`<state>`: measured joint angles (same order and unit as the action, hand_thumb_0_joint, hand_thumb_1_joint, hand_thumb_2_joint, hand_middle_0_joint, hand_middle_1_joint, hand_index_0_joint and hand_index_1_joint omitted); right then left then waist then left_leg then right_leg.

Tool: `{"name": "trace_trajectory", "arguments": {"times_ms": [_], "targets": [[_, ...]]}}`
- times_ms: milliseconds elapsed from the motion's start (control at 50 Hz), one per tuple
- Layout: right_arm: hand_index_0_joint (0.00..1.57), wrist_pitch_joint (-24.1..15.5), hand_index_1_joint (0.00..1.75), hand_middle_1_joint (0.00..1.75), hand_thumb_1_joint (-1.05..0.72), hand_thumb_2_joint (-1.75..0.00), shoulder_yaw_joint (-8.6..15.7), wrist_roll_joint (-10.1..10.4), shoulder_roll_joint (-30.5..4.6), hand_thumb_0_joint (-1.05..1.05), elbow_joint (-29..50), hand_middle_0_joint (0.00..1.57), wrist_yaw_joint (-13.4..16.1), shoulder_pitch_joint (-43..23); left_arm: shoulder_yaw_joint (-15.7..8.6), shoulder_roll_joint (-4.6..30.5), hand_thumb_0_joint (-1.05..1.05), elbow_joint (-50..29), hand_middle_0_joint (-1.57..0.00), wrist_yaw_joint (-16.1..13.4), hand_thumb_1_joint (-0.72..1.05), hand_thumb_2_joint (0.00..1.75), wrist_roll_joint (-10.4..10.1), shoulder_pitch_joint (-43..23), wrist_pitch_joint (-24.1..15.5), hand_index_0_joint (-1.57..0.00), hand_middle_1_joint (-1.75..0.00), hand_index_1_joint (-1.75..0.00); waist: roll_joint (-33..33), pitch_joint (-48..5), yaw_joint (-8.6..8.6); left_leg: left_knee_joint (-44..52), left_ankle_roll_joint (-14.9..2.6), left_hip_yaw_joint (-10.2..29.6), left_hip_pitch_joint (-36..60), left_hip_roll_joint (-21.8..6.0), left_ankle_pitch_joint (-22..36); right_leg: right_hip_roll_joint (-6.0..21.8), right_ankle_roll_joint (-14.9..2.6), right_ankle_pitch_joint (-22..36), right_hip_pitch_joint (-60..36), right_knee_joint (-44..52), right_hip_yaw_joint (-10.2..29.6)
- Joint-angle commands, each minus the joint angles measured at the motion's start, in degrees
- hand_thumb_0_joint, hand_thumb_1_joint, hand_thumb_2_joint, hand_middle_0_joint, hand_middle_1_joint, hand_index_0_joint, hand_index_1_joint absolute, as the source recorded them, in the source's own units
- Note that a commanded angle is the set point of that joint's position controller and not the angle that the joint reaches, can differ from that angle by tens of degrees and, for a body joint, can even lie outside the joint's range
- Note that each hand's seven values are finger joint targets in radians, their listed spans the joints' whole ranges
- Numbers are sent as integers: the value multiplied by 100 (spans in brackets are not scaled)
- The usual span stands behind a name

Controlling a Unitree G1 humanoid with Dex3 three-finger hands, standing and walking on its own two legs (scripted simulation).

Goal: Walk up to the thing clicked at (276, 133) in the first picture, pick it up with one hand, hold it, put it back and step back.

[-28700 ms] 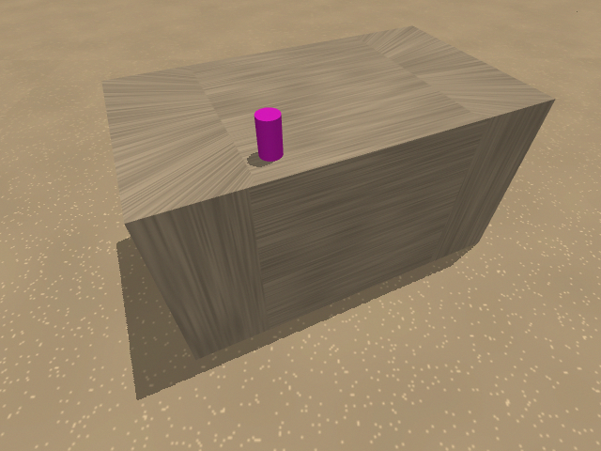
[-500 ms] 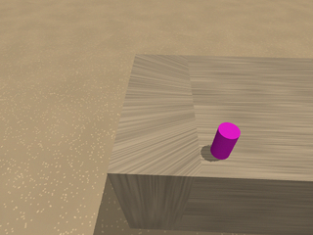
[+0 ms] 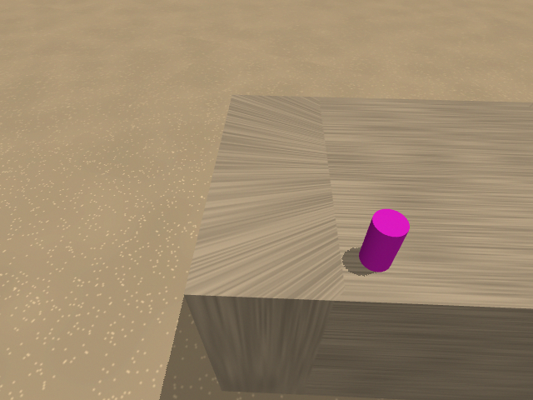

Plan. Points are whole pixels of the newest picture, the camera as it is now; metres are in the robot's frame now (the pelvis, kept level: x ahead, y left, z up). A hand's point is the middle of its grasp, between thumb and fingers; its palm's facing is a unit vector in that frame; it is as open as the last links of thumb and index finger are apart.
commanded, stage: step back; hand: right
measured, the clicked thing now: (382, 241) +0.42 -0.18 -0.02
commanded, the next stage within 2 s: none
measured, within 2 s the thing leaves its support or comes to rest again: neither
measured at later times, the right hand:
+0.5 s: hand out of the picture +0.01 -0.29 -0.19, palm faces -0.14 +0.92 -0.37, open 7.4 cm
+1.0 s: hand out of the picture -0.08 -0.25 -0.16, palm faces -0.05 +0.92 -0.38, open 7.4 cm
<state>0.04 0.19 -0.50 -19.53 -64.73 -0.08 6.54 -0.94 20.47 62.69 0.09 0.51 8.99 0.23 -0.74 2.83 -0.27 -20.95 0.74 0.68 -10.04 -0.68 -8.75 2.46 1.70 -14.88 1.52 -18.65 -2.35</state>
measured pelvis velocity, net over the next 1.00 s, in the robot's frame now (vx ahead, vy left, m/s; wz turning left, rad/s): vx -0.24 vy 0.00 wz -0.01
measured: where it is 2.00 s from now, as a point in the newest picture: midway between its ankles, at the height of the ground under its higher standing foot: outside the picture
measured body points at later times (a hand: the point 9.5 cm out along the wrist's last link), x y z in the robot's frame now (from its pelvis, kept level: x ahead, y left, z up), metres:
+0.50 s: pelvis -0.10 -0.03 -0.02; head -0.02 -0.05 +0.42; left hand -0.04 +0.29 -0.12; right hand +0.02 -0.34 -0.16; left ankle -0.14 +0.11 -0.68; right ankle -0.08 -0.14 -0.75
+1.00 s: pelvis -0.24 +0.00 -0.02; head -0.18 +0.00 +0.42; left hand -0.17 +0.33 -0.14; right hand -0.08 -0.30 -0.13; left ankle -0.16 +0.11 -0.75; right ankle -0.27 -0.13 -0.73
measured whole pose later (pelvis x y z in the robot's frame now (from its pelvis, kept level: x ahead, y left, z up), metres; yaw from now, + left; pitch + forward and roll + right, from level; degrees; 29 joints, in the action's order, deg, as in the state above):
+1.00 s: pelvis -0.24 +0.00 -0.02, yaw -1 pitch -2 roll +0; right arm 3.1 2.1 -1.4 -21.2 -47.6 0.0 2.5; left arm -4.5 22.5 50.1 -1.0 0.5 11.7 2.1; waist 0.3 10.3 -1.8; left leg -36.0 -1.4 -4.1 -21.5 -2.8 -12.2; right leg -0.9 0.9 -25.4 14.2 -43.2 2.0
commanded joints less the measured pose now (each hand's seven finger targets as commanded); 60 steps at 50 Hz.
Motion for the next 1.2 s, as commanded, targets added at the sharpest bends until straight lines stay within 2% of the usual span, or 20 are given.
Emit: {"name": "trace_trajectory", "arguments": {"times_ms": [0, 160, 200, 240, 260, 280, 340, 500, 600, 620, 640, 660, 740, 940, 980, 1000, 1020, 1040, 1100, 1180], "targets": [[20, -21, 30, 30, -90, -90, 402, 97, -1507, 0, 674, 20, 48, -240, -452, 1384, 0, -566, -20, -129, 90, 90, -136, -85, -10, -20, -30, -30, 225, -196, 59, -621, -614, 551, 135, -708, 3072, 310, -403, 2042, 580, -724, 201], [20, 219, 30, 30, -90, -90, 654, -55, -1813, 0, 1516, 20, 88, -707, -548, 1097, 0, -855, -20, -72, 90, 90, -61, 621, 261, -20, -30, -30, 1227, -747, -214, -305, -1615, 1506, -1025, -1666, 1550, -267, -540, -1577, 796, -3252, 338], [20, 278, 30, 30, -90, -90, 595, -32, -1565, 0, 1661, 20, 84, -948, -576, 1059, 0, -849, -20, -77, 90, 90, -29, 827, 199, -20, -30, -30, 705, -467, -447, -1440, -1038, 936, -1156, -931, 1133, 47, -627, -570, 1003, -1456, 553], [20, 341, 30, 30, -90, -90, 477, 61, -1095, 0, 1760, 20, 117, -648, -758, 1912, 0, -1174, -20, -90, 90, 90, 135, 229, 82, -20, -30, -30, -1096, 139, -163, -3378, -230, 678, -2274, 836, -2220, 1657, -969, 1373, 1253, 123, 2661], [20, 370, 30, 30, -90, -90, 532, 32, -1233, 0, 1678, 20, 165, -293, -763, 2112, 0, -1438, -20, -96, 90, 90, 178, -83, 59, -20, -30, -30, -863, -59, -58, -4369, -230, 1121, -2028, 797, -2725, 2213, -1742, 1807, 1758, 86, 2889], [20, 368, 30, 30, -90, -90, 582, 26, -1364, 0, 1673, 20, 172, -140, -773, 2180, 0, -1570, -20, -139, 90, 90, 176, -377, 30, -20, -30, -30, -1032, -180, 28, -4971, -275, 1252, -1829, 646, -2574, 2267, -1957, 1850, 2031, 82, 3048], [20, 307, 30, 30, -90, -90, 645, 75, -1575, 0, 1457, 20, 143, 294, -697, 1632, 0, -1728, -20, -166, 90, 90, 170, -854, -13, -20, -30, -30, -680, -158, 254, -5175, -78, 993, -2009, 662, -1854, 1227, -1387, 2577, 1271, -705, 1443], [20, 200, 30, 30, -90, -90, 436, -45, -1344, 0, 1789, 20, 150, -237, -729, 1643, 0, -1771, -20, -316, 90, 90, 67, 426, 19, -20, -30, -30, -977, -638, -445, -2805, -13, 484, -2102, 255, -2134, 1513, -1486, 4237, -646, -1430, 1444], [20, 162, 30, 30, -90, -90, 628, -130, -1447, 0, 1480, 20, 48, 599, -652, 1660, 0, -2071, -20, -234, 90, 90, -9, -194, 110, -20, -30, -30, -704, -845, 164, -590, -269, 58, -59, 115, -130, 1101, -905, 2497, 1059, -1961, 1015], [20, 141, 30, 30, -90, -90, 708, -202, -1756, 0, 1580, 20, 45, 552, -595, 1409, 0, -2114, -20, -216, 90, 90, -43, -30, 129, -20, -30, -30, 241, -836, 140, -293, -580, 1263, 305, -812, 887, 497, -567, 1216, 1835, -2648, 788], [20, 161, 30, 30, -90, -90, 788, -101, -2325, 0, 1663, 20, -9, 233, -577, 1285, 0, -2132, -20, -271, 90, 90, -101, -303, 125, -20, -30, -30, 1789, -765, 280, 36, -1468, 2419, -23, -1839, 1692, -789, -327, -1918, 2369, -3742, 177], [20, 155, 30, 30, -90, -90, 824, -131, -2373, 0, 1673, 20, -2, 328, -661, 1405, 0, -2025, -20, -336, 90, 90, 20, -530, 169, -20, -30, -30, 1508, -639, 476, 222, -1850, 2889, -606, -2167, 1485, -804, -297, -2643, 2244, -4833, 994], [20, 154, 30, 30, -90, -90, 597, -127, -1637, 0, 1896, 20, 125, -494, -666, 1327, 0, -1680, -20, -296, 90, 90, -73, 333, 174, -20, -30, -30, 978, -223, -165, -229, -1445, 1345, -128, -1467, 1606, -720, -271, -1519, 2875, -5647, 1153], [20, 246, 30, 30, -90, -90, 650, -93, -1734, 0, 2046, 20, 90, -274, -626, 1176, 0, -1561, -20, -152, 90, 90, 21, 810, 44, -20, -30, -30, 1283, -702, 23, -574, -1355, 1026, 212, -1458, 784, -315, -129, -934, 1403, -1888, 269], [20, 300, 30, 30, -90, -90, 628, -9, -1668, 0, 2064, 20, 69, -449, -656, 1192, 0, -1325, -20, -135, 90, 90, 95, 1280, -2, -20, -30, -30, 1040, -740, -228, -887, -946, 832, -542, -1265, 107, -320, -313, -3, 625, -764, 157], [20, 301, 30, 30, -90, -90, 569, 26, -1427, 0, 2094, 20, 53, -360, -734, 1476, 0, -1415, -20, -132, 90, 90, 185, 1127, -38, -20, -30, -30, 217, -499, -150, -1480, -571, 557, -1340, -806, -700, 259, -535, -368, 596, -368, 1279], [20, 283, 30, 30, -90, -90, 496, 57, -1157, 0, 2199, 20, 46, -364, -894, 2046, 0, -1615, -20, -108, 90, 90, 196, 777, -62, -20, -30, -30, -1200, -147, -105, -2531, -134, 71, -2345, 265, -1964, 1402, -1114, -251, 780, 80, 2902], [20, 319, 30, 30, -90, -90, 581, -10, -1333, 0, 2181, 20, 131, -684, -937, 2420, 0, -1843, -20, -121, 90, 90, 223, 480, -57, -20, -30, -30, -1439, 47, -436, -4019, -9, 707, -2006, 451, -2731, 2307, -1973, 221, 1986, 320, 3674], [20, 265, 30, 30, -90, -90, 611, 134, -1427, 0, 1848, 20, 135, 139, -756, 1630, 0, -2058, -20, -203, 90, 90, 158, -421, -80, -20, -30, -30, -380, -85, 252, -4914, -55, 1117, -1786, 737, -1847, 1184, -1318, 2226, 1627, -589, 1507], [20, 238, 30, 30, -90, -90, 552, 23, -1407, 0, 1834, 20, 192, 214, -720, 1432, 0, -2134, -20, -227, 90, 90, 161, 8, -20, -20, -30, -30, -672, -189, -154, -4487, 122, 791, -2014, 668, -2044, 1125, -1328, 2391, 769, -808, 1329]]}}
